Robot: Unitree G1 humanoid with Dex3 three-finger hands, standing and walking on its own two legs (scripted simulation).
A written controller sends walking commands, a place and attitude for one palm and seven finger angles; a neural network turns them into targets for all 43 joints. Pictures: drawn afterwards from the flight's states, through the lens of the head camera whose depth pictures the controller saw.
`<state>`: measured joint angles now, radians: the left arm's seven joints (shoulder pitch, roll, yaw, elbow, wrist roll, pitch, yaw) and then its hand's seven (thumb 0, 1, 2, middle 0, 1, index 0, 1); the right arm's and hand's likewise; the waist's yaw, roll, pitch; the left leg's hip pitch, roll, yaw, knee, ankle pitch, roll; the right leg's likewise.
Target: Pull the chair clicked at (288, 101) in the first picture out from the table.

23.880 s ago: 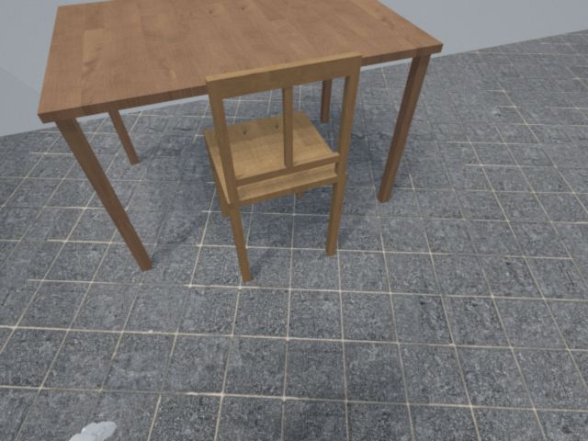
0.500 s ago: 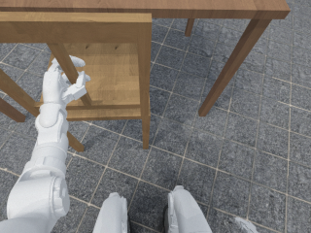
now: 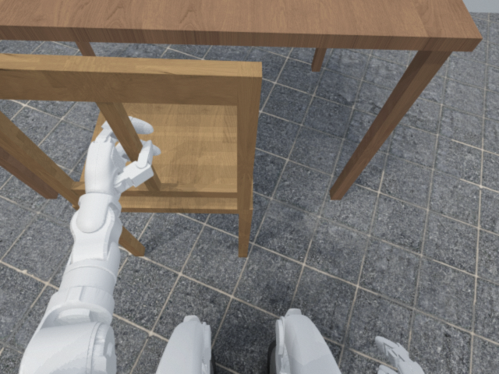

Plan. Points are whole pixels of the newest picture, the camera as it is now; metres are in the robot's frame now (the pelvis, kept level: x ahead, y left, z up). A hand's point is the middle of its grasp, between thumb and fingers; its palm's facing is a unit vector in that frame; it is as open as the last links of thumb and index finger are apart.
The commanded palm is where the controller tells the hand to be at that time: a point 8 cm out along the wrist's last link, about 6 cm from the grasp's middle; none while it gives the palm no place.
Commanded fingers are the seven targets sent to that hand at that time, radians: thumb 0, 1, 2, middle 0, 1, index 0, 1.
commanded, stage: step backward, pulling the chair out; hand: left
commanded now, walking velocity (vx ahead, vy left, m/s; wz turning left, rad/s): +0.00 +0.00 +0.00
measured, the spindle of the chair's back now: (135, 151) +0.46 +0.18 +0.02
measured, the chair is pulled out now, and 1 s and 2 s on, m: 0.03 0.13 0.14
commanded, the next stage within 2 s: none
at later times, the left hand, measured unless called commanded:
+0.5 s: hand (162, 173) +0.41 +0.12 +0.04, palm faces -0.04 -0.99 -0.15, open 5.1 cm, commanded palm +0.38 +0.18 +0.05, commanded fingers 0.00 0.90 0.90 -0.50 -1.45 -0.50 -1.45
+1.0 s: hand (185, 216) +0.34 +0.09 +0.04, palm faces +0.00 -0.99 -0.17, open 5.2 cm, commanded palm +0.33 +0.14 +0.05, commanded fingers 0.00 0.90 0.90 -0.50 -1.45 -0.50 -1.45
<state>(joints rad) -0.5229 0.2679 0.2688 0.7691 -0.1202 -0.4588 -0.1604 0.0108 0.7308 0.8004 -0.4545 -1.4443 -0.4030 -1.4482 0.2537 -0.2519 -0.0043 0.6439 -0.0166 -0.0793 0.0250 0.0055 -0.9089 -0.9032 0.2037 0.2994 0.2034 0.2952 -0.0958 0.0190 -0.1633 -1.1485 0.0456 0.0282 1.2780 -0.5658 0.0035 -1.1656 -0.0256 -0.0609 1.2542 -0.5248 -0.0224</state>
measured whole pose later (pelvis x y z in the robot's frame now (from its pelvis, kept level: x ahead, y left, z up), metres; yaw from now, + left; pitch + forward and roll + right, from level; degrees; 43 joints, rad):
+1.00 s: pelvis -0.05 -0.01 +0.10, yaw -2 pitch +8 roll +1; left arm -0.55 0.16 0.06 1.06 -0.09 -0.25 0.13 0.02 0.70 0.77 -0.31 -1.09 -0.50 -1.45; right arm 0.17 -0.26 0.00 0.73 0.08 0.07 -0.13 0.00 -0.91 -0.90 0.21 0.30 0.21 0.30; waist -0.10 0.04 0.09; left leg -0.55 0.05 0.07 0.61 -0.20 -0.01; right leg -0.58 0.01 -0.03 0.59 -0.16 -0.03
